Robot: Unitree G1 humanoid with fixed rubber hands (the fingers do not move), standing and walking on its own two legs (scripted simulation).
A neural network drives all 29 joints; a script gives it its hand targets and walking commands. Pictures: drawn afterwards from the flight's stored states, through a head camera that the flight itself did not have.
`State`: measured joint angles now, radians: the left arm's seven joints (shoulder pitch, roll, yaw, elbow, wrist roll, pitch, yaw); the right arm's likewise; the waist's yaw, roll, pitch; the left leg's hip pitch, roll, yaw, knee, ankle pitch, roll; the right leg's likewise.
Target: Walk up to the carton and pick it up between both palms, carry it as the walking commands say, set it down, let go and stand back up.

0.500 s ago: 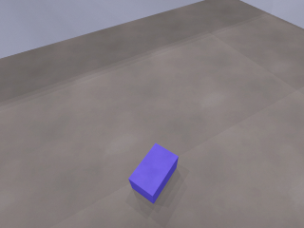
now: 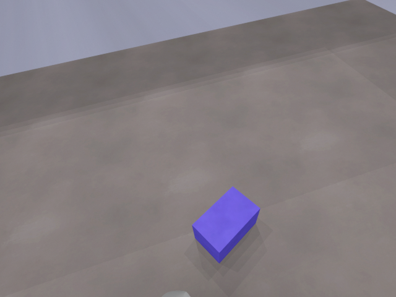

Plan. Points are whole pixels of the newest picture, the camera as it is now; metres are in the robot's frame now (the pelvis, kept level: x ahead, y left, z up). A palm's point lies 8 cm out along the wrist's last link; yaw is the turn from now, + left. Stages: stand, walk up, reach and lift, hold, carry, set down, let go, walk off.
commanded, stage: walk up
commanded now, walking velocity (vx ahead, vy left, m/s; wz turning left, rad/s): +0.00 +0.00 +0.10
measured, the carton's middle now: (226, 224) +0.52 -0.04 -0.69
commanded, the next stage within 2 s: none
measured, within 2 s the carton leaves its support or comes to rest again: neither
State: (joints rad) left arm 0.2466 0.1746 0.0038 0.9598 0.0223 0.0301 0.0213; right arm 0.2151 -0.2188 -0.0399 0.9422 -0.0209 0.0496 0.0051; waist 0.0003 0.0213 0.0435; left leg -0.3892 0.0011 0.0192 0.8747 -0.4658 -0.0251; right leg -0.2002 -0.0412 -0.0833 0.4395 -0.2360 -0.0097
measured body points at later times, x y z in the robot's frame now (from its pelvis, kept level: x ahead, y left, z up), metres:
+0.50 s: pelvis -0.02 +0.00 -0.01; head +0.01 +0.00 +0.44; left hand +0.05 +0.27 -0.14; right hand +0.07 -0.22 -0.16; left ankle -0.03 +0.13 -0.73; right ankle +0.00 -0.10 -0.75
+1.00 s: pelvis -0.02 +0.01 +0.00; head -0.01 +0.02 +0.45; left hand +0.03 +0.28 -0.14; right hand +0.07 -0.22 -0.14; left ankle +0.00 +0.13 -0.74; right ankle -0.02 -0.11 -0.70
